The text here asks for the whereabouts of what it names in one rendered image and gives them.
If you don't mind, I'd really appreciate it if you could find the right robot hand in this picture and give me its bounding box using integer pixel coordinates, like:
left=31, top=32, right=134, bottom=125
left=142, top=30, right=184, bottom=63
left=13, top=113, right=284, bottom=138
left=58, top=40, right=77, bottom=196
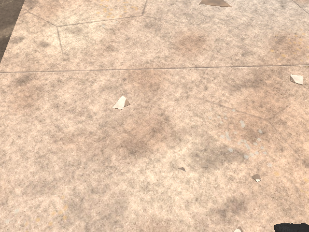
left=274, top=222, right=309, bottom=232

